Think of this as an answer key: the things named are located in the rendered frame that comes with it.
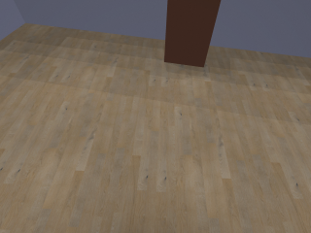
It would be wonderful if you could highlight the cabinet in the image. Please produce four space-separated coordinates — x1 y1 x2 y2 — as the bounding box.
164 0 221 68

